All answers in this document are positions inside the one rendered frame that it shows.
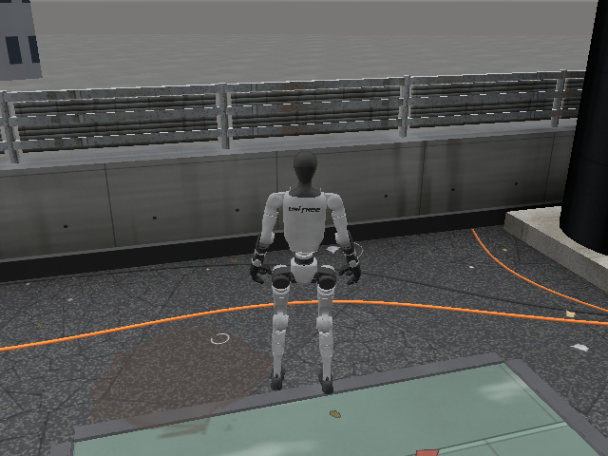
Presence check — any left robot hand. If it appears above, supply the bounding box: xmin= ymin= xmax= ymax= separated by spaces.
xmin=250 ymin=263 xmax=272 ymax=284

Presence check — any left robot upper arm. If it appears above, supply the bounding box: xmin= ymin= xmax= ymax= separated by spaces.
xmin=259 ymin=192 xmax=285 ymax=244

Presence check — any robot right forearm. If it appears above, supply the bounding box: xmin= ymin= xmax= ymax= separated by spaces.
xmin=340 ymin=230 xmax=359 ymax=268

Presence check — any robot left forearm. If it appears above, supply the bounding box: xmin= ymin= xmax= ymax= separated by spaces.
xmin=252 ymin=230 xmax=270 ymax=267

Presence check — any right robot hand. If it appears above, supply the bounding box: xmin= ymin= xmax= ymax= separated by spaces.
xmin=339 ymin=263 xmax=361 ymax=285

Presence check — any humanoid robot torso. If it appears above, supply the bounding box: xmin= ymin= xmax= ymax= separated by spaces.
xmin=282 ymin=187 xmax=327 ymax=285

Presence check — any right robot upper arm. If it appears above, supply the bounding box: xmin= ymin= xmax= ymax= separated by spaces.
xmin=325 ymin=193 xmax=350 ymax=245

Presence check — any humanoid robot head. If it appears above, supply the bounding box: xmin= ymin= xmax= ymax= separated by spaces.
xmin=289 ymin=151 xmax=321 ymax=198

